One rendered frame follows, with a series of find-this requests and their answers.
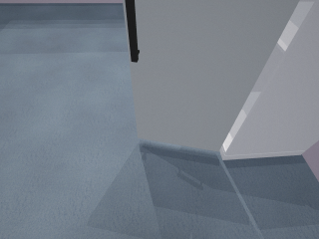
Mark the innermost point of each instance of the fridge door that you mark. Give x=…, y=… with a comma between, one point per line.
x=198, y=63

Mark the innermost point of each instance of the handle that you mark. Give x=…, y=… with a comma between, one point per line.
x=132, y=29

